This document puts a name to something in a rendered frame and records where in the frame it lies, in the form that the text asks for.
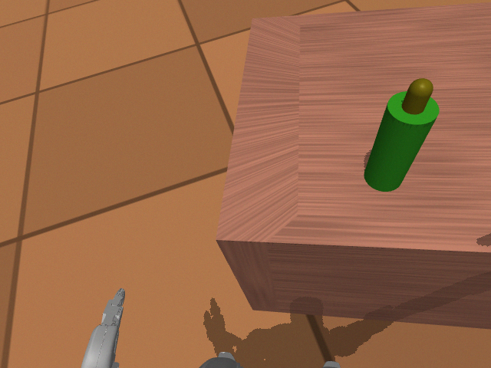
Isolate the left robot hand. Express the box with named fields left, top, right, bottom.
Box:
left=81, top=288, right=125, bottom=368

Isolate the bottle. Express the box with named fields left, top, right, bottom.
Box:
left=364, top=78, right=440, bottom=192

